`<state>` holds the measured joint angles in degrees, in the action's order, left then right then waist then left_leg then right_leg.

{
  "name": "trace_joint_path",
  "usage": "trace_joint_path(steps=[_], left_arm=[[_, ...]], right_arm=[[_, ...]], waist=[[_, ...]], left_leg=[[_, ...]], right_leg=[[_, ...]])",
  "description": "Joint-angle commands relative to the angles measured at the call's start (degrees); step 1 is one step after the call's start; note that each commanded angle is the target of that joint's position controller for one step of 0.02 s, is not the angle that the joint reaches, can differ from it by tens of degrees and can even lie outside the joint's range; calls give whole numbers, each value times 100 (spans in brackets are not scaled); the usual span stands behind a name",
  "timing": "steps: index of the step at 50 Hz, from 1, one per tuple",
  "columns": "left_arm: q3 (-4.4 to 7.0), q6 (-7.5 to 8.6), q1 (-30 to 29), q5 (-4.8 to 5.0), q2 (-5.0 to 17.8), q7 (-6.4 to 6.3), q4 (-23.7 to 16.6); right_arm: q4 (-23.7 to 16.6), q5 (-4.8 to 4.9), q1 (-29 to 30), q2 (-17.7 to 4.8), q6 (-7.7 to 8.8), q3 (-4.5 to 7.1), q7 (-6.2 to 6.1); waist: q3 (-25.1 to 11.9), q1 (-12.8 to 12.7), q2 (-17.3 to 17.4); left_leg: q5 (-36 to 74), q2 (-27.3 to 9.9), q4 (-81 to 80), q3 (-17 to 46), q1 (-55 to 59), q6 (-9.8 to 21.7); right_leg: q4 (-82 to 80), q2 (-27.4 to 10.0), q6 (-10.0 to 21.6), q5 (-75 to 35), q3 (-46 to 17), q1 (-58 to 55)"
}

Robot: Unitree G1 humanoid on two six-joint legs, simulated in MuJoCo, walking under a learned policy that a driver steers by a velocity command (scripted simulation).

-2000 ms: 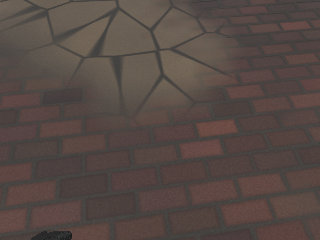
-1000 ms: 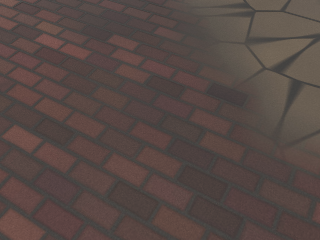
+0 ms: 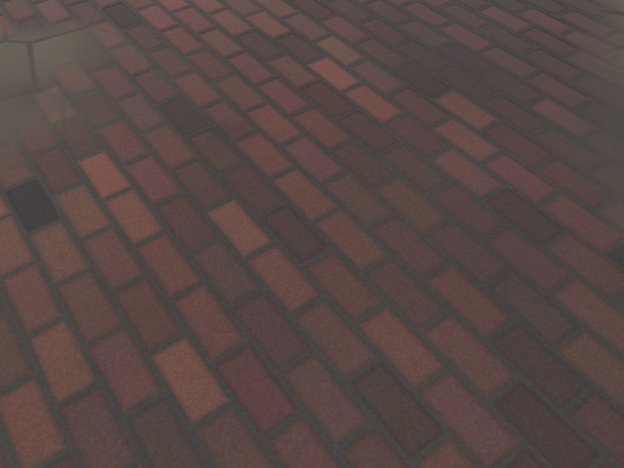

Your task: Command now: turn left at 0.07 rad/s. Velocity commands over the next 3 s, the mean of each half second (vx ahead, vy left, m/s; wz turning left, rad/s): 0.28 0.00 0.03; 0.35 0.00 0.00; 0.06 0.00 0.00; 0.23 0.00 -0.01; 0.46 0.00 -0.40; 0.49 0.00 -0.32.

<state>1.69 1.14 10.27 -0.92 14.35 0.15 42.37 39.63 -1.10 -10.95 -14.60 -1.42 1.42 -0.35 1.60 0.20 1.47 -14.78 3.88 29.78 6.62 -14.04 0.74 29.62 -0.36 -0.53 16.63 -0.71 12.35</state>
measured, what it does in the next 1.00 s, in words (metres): walks ahead: right foot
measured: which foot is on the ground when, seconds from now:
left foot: down 0.00-0.74, up 0.76-1.00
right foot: down 0.00-0.26, up 0.28-0.70, down 0.72-1.00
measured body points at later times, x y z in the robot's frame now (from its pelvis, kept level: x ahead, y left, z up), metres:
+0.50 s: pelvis +0.12 +0.02 +0.01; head +0.14 +0.04 +0.46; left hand +0.30 +0.28 -0.09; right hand +0.11 -0.25 -0.11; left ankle +0.03 +0.11 -0.74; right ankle +0.19 -0.14 -0.67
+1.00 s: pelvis +0.36 -0.05 +0.01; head +0.40 -0.06 +0.46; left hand +0.45 +0.22 -0.11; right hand +0.51 -0.32 -0.10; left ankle +0.45 +0.12 -0.68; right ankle +0.39 -0.12 -0.74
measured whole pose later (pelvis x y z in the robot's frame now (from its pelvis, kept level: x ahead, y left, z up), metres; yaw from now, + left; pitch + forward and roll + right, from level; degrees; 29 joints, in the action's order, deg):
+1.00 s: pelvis +0.36 -0.05 +0.01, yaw +0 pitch +1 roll -1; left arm 2.0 4.6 13.9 -1.1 14.9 1.7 47.0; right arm 42.4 -0.4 -10.3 -17.3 1.9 2.7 -1.8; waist 3.7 -1.9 2.8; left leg -13.0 -5.0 50.9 3.3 -33.3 -2.8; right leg 18.1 4.4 4.9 6.8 3.3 11.9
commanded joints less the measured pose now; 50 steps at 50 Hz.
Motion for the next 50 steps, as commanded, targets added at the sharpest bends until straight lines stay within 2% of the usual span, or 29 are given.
trace_joint_path(steps=[1, 2, 4, 6, 8, 10, 12, 13, 14, 15, 16, 17, 19, 21, 23, 26, 29, 32, 34, 35, 36, 37, 38, 39, 40, 41, 43, 46, 50], left_arm=[[143, 120, -145, 13, 725, -47, -390], [124, 101, -69, 8, 690, -62, -372], [171, 39, 60, 69, 872, -103, -354], [221, 31, 369, 132, 1078, -150, -277], [271, 64, 495, 169, 1220, -173, -217], [268, 74, 323, 202, 1198, -147, -255], [233, 36, -92, 261, 1072, -87, -373], [169, 59, -173, 226, 847, -68, -418], [46, 125, -346, 192, 436, -41, -610], [77, 238, -451, 248, 587, -71, -844], [181, 317, -352, 340, 867, -58, -806], [189, 371, -212, 366, 869, -10, -715], [192, 437, -307, 256, 774, 58, -650], [180, 424, -367, 223, 654, 173, -645], [126, 392, -578, 183, 503, 235, -703], [19, 424, -1175, 188, 294, 284, -892], [38, 449, -1526, 237, 415, 320, -1007], [110, 476, -1507, 247, 620, 344, -1061], [224, 462, -967, 207, 845, 296, -950], [342, 431, -161, 203, 1028, 234, -726], [430, 386, 822, 196, 1224, 152, -496], [525, 373, 1380, -2, 1842, 107, -412], [439, 376, 1388, 6, 1522, 156, -378], [341, 374, 806, 65, 1185, 147, -440], [278, 366, 424, 100, 969, 142, -449], [224, 380, 144, 89, 805, 169, -422], [193, 449, -109, -6, 681, 216, -363], [180, 550, -222, -33, 703, 203, -138], [193, 405, -181, -7, 859, 82, 74]], right_arm=[[-356, 22, 137, -623, 71, 217, -33], [-291, 21, 49, -557, 73, 203, -41], [-242, 66, -13, -556, 90, 225, -50], [-310, 147, 48, -483, 216, 233, -25], [-376, 217, 208, -475, 385, 243, 10], [-327, 239, 29, -460, 501, 255, 79], [7, 218, -645, -461, 574, 301, 145], [165, 188, -1057, -600, 580, 367, 148], [239, 160, -1599, -1025, 611, 480, 117], [212, 154, -1938, -1464, 659, 578, 180], [182, 124, -1786, -1140, 720, 466, 172], [128, 129, -1632, -933, 761, 399, 149], [96, 115, -1407, -846, 736, 347, 126], [109, 102, -1384, -668, 663, 264, 106], [164, 156, -1460, -710, 616, 258, 66], [259, 148, -1518, -895, 554, 275, -19], [414, 183, -1692, -1047, 553, 305, -27], [531, 247, -1604, -1096, 537, 342, -29], [541, 216, -1476, -1233, 493, 395, -45], [531, 188, -1405, -1216, 446, 387, -58], [455, 121, -1395, -1109, 432, 334, -87], [285, 41, -2056, -347, 491, 127, -64], [455, 177, -2327, -407, 602, 96, -26], [388, 338, -1704, -953, 634, 260, -1], [275, 338, -1217, -1028, 637, 264, -14], [258, 234, -993, -952, 612, 262, -51], [330, 150, -1159, -806, 466, 276, -95], [339, 84, -1232, -548, 330, 225, -158], [172, 57, -534, -414, 307, 144, -147]], waist=[[-256, -19, -453], [-370, -36, -413], [-124, -106, -540], [298, -172, -907], [643, -211, -998], [581, -64, -1002], [344, 317, -921], [147, 469, -685], [-8, 593, 490], [-57, 707, 1543], [113, 549, 1006], [205, 427, 610], [240, 343, 189], [184, 286, 344], [208, 345, 296], [369, 496, 302], [523, 556, 428], [530, 326, 444], [30, -42, 568], [-505, -481, 530], [-1164, -909, 400], [-2143, -589, -1183], [-2814, -547, -1782], [-1683, -505, -1141], [-1009, -369, -651], [-638, -157, -246], [-568, 160, -453], [-577, 336, -527], [-611, 130, -567]], left_leg=[[725, -402, -314, 353, 89, 106], [298, -332, -303, 274, 107, 102], [-1155, -71, 28, -52, -391, 133], [-1333, -18, 753, -472, -1106, 113], [-1068, -335, 1180, -567, -1406, 121], [-1198, -445, 847, -623, -1082, 244], [-219, -209, -158, -882, 568, 322], [-31, -319, -263, -592, 1205, 335], [-1047, -1249, -1049, 1115, 1773, 764], [-1355, -2298, -1829, 3225, 2166, 1559], [-1250, -2517, -1816, 3390, 2217, 1768], [-1048, -2336, -1722, 2829, 2301, 1618], [-251, -2016, -1810, 1940, 2267, 1293], [899, -1707, -1954, 1172, 1989, 1123], [1540, -1560, -2053, 663, 1817, 1122], [1667, -1374, -2180, 140, 1335, 1032], [1484, -1512, -2295, 58, 1105, 1018], [2156, -1774, -2036, 14, 1568, 864], [4031, -1739, -1241, -143, 1841, 712], [4838, -1537, -272, -339, 1685, 583], [4226, -1333, 1053, -419, 749, 406], [744, -392, 3483, -526, -1264, -7], [-1875, 140, 4620, 257, -1998, -123], [-1667, -246, 5002, 276, -2437, -139], [-1256, -534, 4787, -2, -2354, -129], [-982, -764, 4435, -143, -2117, -159], [-641, -964, 3893, -168, -1346, -203], [-255, -944, 3075, -253, -983, -353], [805, -952, 1524, -331, -775, -385]], right_leg=[[-557, -480, 239, -643, -469, 12], [-596, -434, 264, -137, -441, -45], [-810, -502, 510, 1542, -713, 4], [-1480, -1226, 1015, 2809, -1789, -21], [-1831, -1822, 1389, 2843, -2574, 95], [-1784, -1702, 1294, 2289, -2231, 162], [-1377, -1103, 956, 1548, -1304, 931], [-761, -805, 750, 1066, -886, 1232], [891, -102, 326, 649, -53, 1984], [2451, 294, 146, 1350, 5, 2942], [3373, 60, 213, 1629, -405, 3530], [3676, -147, 336, 1153, -515, 3783], [3486, -448, 418, 258, -392, 3929], [3101, -538, 305, -247, -178, 3561], [2517, -486, 111, -611, 49, 3404], [1193, -324, -43, -1409, 253, 2836], [489, -152, -1, -1859, 310, 2260], [129, -128, 279, -1728, 169, 2117], [110, 127, 510, -1416, 346, 1305], [59, 297, 679, -1413, 495, 251], [295, -109, 888, -1442, 88, -1365], [135, -1743, 1680, -1271, -2427, -3497], [-1086, -2353, 2157, -951, -4531, -3704], [-1171, -2144, 1874, -1207, -3618, -2771], [-1113, -1910, 1699, -2109, -2559, -1825], [-1146, -1604, 1569, -3026, -1856, -1024], [-1403, -1261, 1454, -3919, -1078, -131], [-1584, -1143, 1577, -4790, -514, 334], [-1592, -924, 1383, -4353, -91, 233]])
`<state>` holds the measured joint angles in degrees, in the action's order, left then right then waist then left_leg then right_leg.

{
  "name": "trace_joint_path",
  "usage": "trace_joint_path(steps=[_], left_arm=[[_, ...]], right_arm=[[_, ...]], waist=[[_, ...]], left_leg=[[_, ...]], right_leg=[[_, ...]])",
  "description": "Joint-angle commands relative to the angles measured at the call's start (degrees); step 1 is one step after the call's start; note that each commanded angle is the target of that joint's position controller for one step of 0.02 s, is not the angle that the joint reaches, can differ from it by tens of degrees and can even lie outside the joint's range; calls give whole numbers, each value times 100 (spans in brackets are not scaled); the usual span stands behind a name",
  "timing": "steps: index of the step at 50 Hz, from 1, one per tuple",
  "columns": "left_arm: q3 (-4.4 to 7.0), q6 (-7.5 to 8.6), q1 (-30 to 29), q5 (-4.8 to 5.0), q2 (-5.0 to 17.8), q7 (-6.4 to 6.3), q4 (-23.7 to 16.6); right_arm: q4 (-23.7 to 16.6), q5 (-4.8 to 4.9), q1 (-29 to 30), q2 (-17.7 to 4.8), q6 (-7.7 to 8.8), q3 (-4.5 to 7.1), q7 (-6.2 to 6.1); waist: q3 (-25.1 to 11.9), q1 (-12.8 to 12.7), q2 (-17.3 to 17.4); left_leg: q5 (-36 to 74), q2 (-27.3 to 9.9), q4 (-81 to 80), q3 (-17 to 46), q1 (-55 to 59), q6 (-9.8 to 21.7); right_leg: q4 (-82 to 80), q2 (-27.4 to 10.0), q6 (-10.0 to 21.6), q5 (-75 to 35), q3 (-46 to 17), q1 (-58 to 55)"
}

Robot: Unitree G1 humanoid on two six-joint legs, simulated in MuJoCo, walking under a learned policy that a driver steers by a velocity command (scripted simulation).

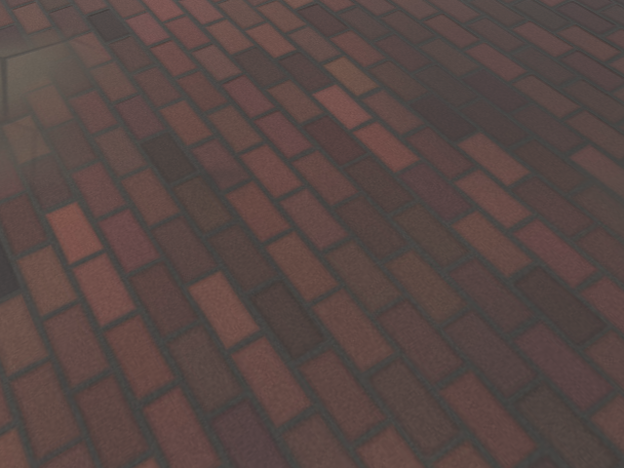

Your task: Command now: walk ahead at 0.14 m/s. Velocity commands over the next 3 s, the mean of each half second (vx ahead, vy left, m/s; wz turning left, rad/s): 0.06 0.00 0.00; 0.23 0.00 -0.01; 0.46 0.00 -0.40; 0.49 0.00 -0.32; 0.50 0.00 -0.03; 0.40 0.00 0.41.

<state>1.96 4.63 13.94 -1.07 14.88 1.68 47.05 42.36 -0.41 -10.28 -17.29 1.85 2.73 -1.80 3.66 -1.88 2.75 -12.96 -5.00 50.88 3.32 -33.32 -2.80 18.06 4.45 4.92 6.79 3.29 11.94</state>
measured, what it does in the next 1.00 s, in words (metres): walks ahead: left foot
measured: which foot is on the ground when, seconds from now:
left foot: up 0.00-0.14, down 0.16-1.00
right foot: down 0.00-0.86, up 0.88-1.00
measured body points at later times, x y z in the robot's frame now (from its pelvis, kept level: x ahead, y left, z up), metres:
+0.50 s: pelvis +0.09 +0.03 -0.01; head +0.10 +0.03 +0.44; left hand +0.18 +0.30 -0.14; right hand +0.23 -0.23 -0.12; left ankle +0.13 +0.15 -0.74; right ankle +0.03 -0.07 -0.74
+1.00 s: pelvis +0.19 +0.07 +0.00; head +0.20 +0.09 +0.45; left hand +0.26 +0.35 -0.14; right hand +0.22 -0.20 -0.13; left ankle +0.16 +0.16 -0.74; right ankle +0.13 -0.07 -0.66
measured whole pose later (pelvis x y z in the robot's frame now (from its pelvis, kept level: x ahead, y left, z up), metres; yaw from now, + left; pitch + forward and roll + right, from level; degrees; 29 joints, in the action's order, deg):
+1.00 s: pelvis +0.19 +0.07 +0.00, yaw -1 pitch -1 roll +0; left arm 2.9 4.2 14.0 2.4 16.9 0.3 55.8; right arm 56.5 0.3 -17.3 -13.9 5.7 3.3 1.2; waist 1.5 0.7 -2.1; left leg -14.0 1.8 21.0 -3.7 -6.3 2.9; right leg 62.9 -2.8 3.4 18.3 -1.3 23.4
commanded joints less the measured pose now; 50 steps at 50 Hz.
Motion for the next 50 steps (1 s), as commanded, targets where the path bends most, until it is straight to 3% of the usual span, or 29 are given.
trace_joint_path(steps=[1, 5, 7, 8, 9, 10, 11, 12, 15, 19, 23, 29, 30, 31, 33, 34, 35, 37, 39, 40, 41, 42, 43, 44, 45, 46, 47, 48, 50], left_arm=[[171, 10, -458, 7, 854, -91, -333], [155, -153, -284, 42, 912, -91, -103], [102, -209, -388, 126, 802, -99, -54], [35, -206, -202, 125, 626, -105, 12], [-16, -161, 90, -6, 507, -102, 31], [-33, -130, 676, -28, 416, -88, 133], [-66, -162, 414, -10, 437, -116, 163], [-43, -227, 83, 23, 583, -133, 130], [-25, -396, -73, 27, 667, -193, 135], [-17, -439, -78, 73, 679, -228, 259], [-7, -504, -107, 90, 650, -251, 412], [-2, -528, -127, 85, 635, -276, 653], [-7, -524, -5, 89, 601, -279, 743], [12, -526, 27, 113, 654, -284, 793], [85, -495, 74, 168, 887, -303, 806], [129, -436, 187, 197, 1036, -316, 816], [187, -357, 199, 228, 1210, -331, 832], [212, -182, 279, 211, 1171, -340, 870], [226, -123, 266, 263, 1099, -293, 876], [234, -140, 116, 298, 1106, -267, 842], [239, -160, -22, 298, 1126, -245, 795], [219, -150, -115, 262, 1080, -241, 745], [114, -121, -300, 237, 729, -239, 578], [34, -24, -268, 196, 456, -259, 393], [116, 46, -280, 326, 720, -229, 407], [137, 98, -238, 431, 774, -176, 439], [153, 125, -256, 417, 744, -162, 470], [192, 108, -306, 375, 750, -149, 501], [205, 4, -205, 341, 575, -74, 573]], right_arm=[[-132, 11, -425, -178, -21, 17, 16], [-261, 19, 27, -356, -54, 76, 30], [-247, -25, -35, -348, -42, 94, 26], [-245, -76, -65, -467, -24, 120, 2], [-282, -89, -96, -774, -32, 181, -50], [-255, -49, 56, -882, -86, 204, -73], [-257, -6, 188, -431, -131, 127, -27], [-280, 0, 281, -236, -150, 80, 17], [-161, -13, 227, -360, -84, 108, 68], [17, 2, 217, -337, -37, 112, 68], [208, 12, 292, -345, -65, 125, 56], [536, 15, 375, -326, -130, 138, 17], [644, 18, 291, -274, -147, 131, 12], [709, 43, 283, -278, -171, 144, 5], [709, 68, 441, -267, -159, 160, 0], [634, 102, 640, -252, -92, 160, 17], [550, 151, 816, -200, 3, 144, 53], [507, 186, 951, -191, 192, 144, 142], [569, 214, 836, -158, 315, 140, 251], [711, 232, 558, -145, 341, 159, 285], [963, 223, 42, -203, 336, 220, 291], [1215, 201, -636, -418, 312, 342, 270], [1367, 172, -1404, -913, 322, 500, 225], [1462, 155, -1921, -1180, 360, 511, 270], [1382, 103, -1476, -649, 427, 316, 283], [1243, 95, -1039, -429, 473, 235, 292], [1181, 92, -799, -364, 489, 196, 311], [1147, 79, -673, -270, 486, 148, 315], [1200, 11, -750, -193, 448, 97, 280]], waist=[[-809, 251, -654], [-661, 97, -634], [-637, 248, -592], [-660, 252, -423], [-880, 59, 0], [-1109, -317, 588], [-1112, -116, 529], [-867, 29, 333], [-706, 79, 137], [-808, 90, -16], [-753, 78, -175], [-569, 78, -277], [-664, 63, -293], [-535, 61, -375], [47, 5, -806], [386, -71, -1034], [717, -94, -1210], [932, -111, -1129], [719, -12, -986], [532, 161, -921], [261, 394, -873], [-117, 677, -719], [-418, 960, 384], [-870, 1013, 1531], [-551, 747, 748], [-214, 543, 467], [-81, 429, 225], [61, 381, 101], [4, 305, 249]], left_leg=[[807, -35, -839, -11, 1202, -34], [555, 56, -1604, 39, 1339, 39], [835, 150, -2434, -61, 1813, 184], [1662, 29, -2914, 107, 2264, 291], [3060, -413, -2712, 508, 2865, 450], [3160, -663, -2422, 785, 3261, 862], [2334, -442, -2432, 653, 2947, 858], [1895, -193, -2446, 488, 2748, 688], [2118, -7, -2346, 321, 2616, 542], [2677, 35, -2207, 255, 2662, 565], [2558, 86, -2208, 208, 2649, 580], [2103, 169, -2307, 138, 2622, 543], [1493, 261, -2309, 42, 2668, 530], [572, 421, -2200, -109, 2564, 519], [-1265, 723, -1766, -412, 1743, 475], [-1299, 767, -1375, -594, 1178, 452], [-1082, 611, -1043, -584, 696, 494], [-1191, 273, -761, -340, 31, 594], [-1237, 186, -1349, -417, 217, 661], [-747, 314, -1932, -623, 985, 667], [-117, 595, -2285, -846, 2121, 638], [152, 695, -2283, -728, 3204, 677], [-449, -306, -3030, 975, 4068, 1158], [-595, -1481, -3920, 3310, 4885, 1894], [-694, -1644, -3909, 3260, 4603, 1914], [-476, -1440, -3921, 2562, 4240, 1730], [-341, -1240, -4039, 2049, 4007, 1573], [103, -1093, -4144, 1525, 3837, 1422], [828, -807, -4243, 721, 3583, 1219]], right_leg=[[-450, -1425, 818, -3092, -522, 206], [-283, -1615, 824, -1919, -870, -75], [57, -1502, 620, -1296, -933, -73], [284, -1271, 333, -937, -907, 29], [623, -929, 55, -394, -722, 275], [573, -593, -176, 556, -503, 626], [445, -561, -302, 781, -376, 342], [433, -540, -321, 762, -363, 405], [523, -612, -286, 231, -413, 318], [666, -685, -291, -454, -443, 14], [662, -697, -308, -498, -438, -88], [544, -714, -315, -250, -440, -62], [456, -681, -289, 358, -408, -92], [346, -681, -195, 1238, -465, 44], [-112, -1086, 215, 3038, -1118, 282], [-520, -1566, 487, 3625, -1739, 201], [-829, -2094, 757, 3767, -2367, 101], [-838, -2463, 956, 2754, -2675, -368], [-563, -2310, 798, 1679, -2198, -766], [-400, -2066, 626, 1326, -1780, -523], [-103, -1755, 458, 806, -1379, -28], [569, -1427, 277, -94, -995, 436], [2438, -719, -170, -319, -188, 1313], [4196, -112, -415, 2174, -311, 2404], [5035, -420, -286, 2450, -922, 2916], [5157, -702, -123, 1952, -972, 3008], [4995, -927, -46, 1453, -869, 3021], [4736, -1076, -40, 1079, -848, 2982], [4441, -1164, -119, 657, -743, 2628]])
Next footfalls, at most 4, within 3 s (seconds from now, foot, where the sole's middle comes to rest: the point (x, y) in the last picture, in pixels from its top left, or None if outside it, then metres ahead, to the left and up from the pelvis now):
0.16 left None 0.17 0.15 -0.78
1.36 right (392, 437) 0.52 -0.09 -0.78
1.88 left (349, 299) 0.86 -0.01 -0.78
2.40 right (479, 247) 1.02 -0.35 -0.78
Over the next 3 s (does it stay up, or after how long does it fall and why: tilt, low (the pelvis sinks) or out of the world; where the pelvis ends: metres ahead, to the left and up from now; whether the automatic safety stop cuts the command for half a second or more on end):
stays up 1.20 -0.27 -0.03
